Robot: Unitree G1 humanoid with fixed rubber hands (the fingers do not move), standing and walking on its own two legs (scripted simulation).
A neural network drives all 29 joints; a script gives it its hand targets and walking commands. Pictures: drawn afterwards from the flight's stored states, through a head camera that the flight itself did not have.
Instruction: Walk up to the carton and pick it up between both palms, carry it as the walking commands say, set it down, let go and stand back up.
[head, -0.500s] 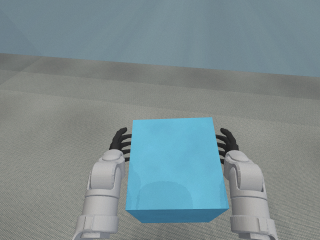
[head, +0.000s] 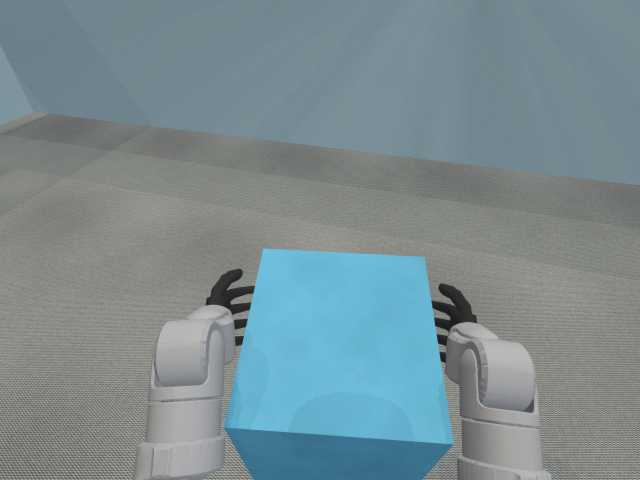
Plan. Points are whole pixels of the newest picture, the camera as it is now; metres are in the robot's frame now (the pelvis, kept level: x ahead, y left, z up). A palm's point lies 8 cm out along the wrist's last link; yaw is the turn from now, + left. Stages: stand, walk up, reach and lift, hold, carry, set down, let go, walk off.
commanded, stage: carry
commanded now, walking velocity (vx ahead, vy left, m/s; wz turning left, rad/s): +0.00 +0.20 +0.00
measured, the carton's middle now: (336, 377) +0.25 +0.00 +0.03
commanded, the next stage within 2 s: none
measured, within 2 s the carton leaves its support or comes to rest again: neither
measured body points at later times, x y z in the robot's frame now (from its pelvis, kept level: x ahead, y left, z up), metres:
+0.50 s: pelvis -0.11 +0.08 -0.01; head -0.11 +0.05 +0.44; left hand +0.18 +0.21 +0.07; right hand +0.16 -0.09 +0.05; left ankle -0.04 +0.19 -0.67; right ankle -0.01 -0.04 -0.71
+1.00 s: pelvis -0.22 +0.21 +0.00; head -0.25 +0.18 +0.45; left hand +0.06 +0.34 +0.10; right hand +0.06 +0.05 +0.08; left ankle -0.10 +0.25 -0.70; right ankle -0.17 +0.09 -0.71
